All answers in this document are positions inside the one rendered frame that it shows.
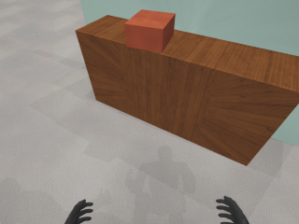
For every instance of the robot left hand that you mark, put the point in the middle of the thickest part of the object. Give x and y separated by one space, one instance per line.
77 212

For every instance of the pedestal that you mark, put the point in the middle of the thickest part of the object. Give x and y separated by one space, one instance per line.
224 96

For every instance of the carton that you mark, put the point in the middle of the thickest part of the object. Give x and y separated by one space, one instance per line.
150 30

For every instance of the robot right hand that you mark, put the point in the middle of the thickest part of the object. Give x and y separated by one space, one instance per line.
236 216

